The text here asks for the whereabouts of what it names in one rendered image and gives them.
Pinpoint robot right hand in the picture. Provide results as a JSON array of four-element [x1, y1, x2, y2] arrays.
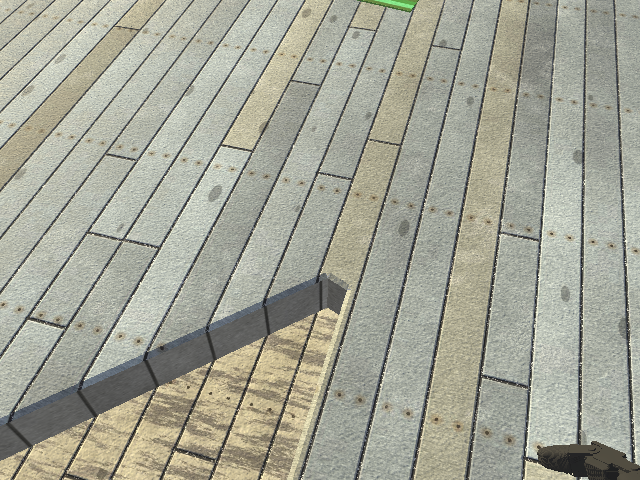
[[537, 441, 640, 480]]

